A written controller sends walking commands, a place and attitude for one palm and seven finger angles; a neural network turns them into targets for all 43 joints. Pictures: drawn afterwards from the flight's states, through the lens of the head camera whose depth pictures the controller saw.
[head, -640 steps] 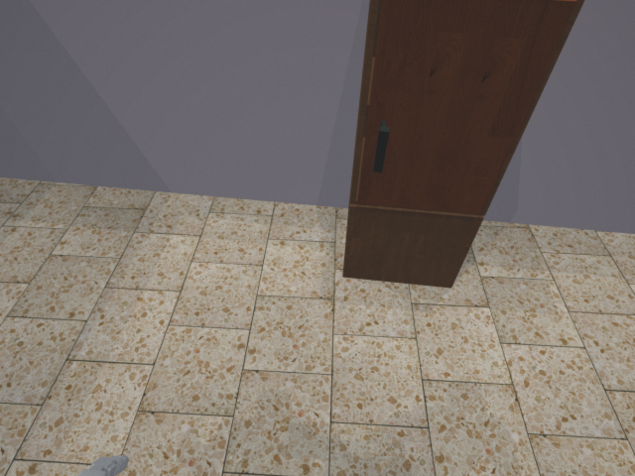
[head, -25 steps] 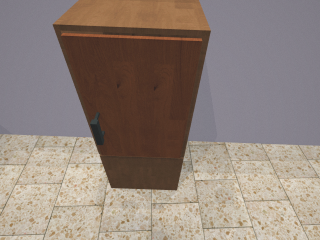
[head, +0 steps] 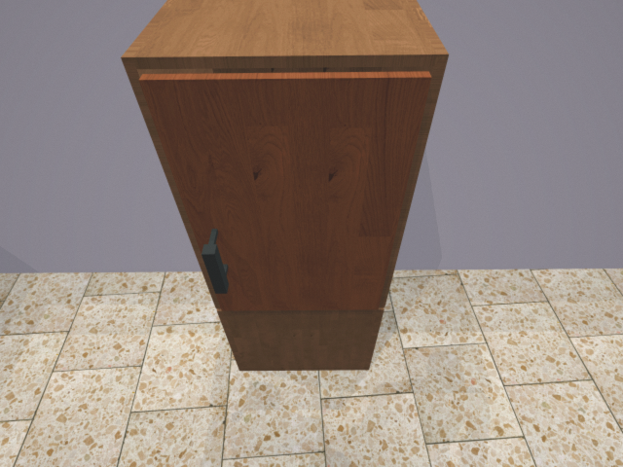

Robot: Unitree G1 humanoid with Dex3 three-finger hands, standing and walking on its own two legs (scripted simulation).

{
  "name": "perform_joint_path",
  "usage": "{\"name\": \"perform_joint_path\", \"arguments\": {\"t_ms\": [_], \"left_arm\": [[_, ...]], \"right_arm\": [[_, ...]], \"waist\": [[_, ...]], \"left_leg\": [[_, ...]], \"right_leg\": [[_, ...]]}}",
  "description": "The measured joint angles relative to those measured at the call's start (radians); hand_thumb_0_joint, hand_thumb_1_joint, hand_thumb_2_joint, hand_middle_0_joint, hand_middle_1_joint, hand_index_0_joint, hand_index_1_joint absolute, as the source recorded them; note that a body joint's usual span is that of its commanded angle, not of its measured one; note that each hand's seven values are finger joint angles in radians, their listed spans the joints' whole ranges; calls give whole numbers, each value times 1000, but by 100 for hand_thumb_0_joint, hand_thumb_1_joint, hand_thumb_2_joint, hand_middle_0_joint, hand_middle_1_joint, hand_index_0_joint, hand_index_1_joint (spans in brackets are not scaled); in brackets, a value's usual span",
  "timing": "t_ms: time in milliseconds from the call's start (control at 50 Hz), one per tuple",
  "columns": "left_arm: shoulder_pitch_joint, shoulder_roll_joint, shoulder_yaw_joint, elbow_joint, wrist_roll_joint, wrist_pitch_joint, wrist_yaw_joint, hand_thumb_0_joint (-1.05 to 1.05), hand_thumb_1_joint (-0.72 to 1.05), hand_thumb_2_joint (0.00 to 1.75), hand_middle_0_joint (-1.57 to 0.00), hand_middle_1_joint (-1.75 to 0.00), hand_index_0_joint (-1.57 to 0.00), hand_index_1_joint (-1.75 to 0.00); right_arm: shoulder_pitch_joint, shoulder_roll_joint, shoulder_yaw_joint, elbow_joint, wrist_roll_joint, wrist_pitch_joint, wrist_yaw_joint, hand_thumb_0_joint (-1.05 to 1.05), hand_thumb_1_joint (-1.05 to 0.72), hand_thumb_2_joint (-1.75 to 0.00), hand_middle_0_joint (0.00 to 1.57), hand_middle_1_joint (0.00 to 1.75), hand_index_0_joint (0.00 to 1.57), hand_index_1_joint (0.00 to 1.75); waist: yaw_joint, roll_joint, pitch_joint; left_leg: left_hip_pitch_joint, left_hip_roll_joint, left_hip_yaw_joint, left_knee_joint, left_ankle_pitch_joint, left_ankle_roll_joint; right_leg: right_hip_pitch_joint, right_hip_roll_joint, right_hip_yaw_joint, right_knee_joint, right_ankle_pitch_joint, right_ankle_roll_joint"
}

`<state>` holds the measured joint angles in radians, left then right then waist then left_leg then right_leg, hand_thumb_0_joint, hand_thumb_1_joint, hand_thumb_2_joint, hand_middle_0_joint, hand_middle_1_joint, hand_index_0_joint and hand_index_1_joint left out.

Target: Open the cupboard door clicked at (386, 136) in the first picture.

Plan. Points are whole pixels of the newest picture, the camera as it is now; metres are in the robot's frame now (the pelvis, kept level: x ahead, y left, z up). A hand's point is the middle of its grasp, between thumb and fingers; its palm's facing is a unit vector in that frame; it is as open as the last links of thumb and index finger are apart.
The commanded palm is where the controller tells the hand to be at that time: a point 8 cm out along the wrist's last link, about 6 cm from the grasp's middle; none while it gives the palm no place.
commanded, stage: come to a stop and stand still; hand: left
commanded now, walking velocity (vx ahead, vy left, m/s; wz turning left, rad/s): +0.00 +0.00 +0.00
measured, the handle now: (217, 261) +0.50 +0.22 -0.11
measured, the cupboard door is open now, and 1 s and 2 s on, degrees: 0 0 0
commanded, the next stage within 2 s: look again from close up in 0.30 s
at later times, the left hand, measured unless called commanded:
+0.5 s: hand out of the picture +0.01 +0.16 -0.17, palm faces +0.02 -0.98 -0.18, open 7.3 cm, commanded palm none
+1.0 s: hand out of the picture +0.00 +0.12 -0.17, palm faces +0.03 -0.99 -0.16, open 7.3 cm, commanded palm none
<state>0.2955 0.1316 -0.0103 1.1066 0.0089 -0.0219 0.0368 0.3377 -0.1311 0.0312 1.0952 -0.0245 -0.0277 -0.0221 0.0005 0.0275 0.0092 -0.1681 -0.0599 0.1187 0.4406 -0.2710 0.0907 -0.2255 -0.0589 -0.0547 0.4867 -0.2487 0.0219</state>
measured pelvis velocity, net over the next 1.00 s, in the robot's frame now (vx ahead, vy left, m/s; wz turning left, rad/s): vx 0.01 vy -0.03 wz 0.00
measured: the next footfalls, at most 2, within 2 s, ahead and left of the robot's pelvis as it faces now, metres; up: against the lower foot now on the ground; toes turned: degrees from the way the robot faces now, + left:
none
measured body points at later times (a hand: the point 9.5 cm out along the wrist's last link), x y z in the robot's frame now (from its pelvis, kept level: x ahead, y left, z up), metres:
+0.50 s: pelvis +0.02 +0.00 +0.00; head +0.03 -0.01 +0.45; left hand +0.01 +0.21 -0.16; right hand +0.01 -0.22 -0.16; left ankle -0.02 +0.05 -0.74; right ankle +0.01 -0.14 -0.74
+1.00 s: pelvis +0.01 -0.03 +0.00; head +0.03 -0.03 +0.45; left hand +0.00 +0.18 -0.16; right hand +0.00 -0.24 -0.16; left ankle -0.02 +0.05 -0.74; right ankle +0.01 -0.14 -0.74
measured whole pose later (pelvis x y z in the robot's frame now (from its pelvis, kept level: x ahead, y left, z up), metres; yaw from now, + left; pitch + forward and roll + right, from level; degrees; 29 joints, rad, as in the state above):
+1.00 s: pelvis +0.01 -0.03 +0.00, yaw +0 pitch -2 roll +0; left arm 0.31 0.12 -0.02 1.13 0.01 -0.02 0.04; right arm 0.29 -0.12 0.02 1.16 -0.02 -0.03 -0.03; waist 0.00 0.00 0.05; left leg -0.10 -0.02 0.11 0.39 -0.27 0.04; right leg -0.16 -0.02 -0.07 0.44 -0.25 -0.02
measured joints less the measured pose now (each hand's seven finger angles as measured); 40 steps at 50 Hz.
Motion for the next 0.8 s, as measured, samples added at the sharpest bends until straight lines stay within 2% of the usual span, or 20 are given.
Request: {"name": "perform_joint_path", "arguments": {"t_ms": [300, 800], "left_arm": [[-18, -3, 1, 21, -1, 16, 5, 1, 93, 89, -20, -30, -20, -30], [3, -13, -4, 27, 0, 6, 3, 1, 92, 89, -20, -30, -20, -30]], "right_arm": [[-42, -15, -7, 27, 4, -1, -12, 0, -91, -90, 20, 30, 20, 30], [-56, 4, -7, 62, 8, 0, -8, 0, -91, -90, 20, 30, 20, 30]], "waist": [[-1, -17, 40], [2, -27, 44]], "left_leg": [[51, -8, 9, -23, -13, 3], [65, 25, -6, -46, 0, -33]], "right_leg": [[38, -5, 11, -2, -20, 11], [59, 29, -6, -37, -8, -23]]}}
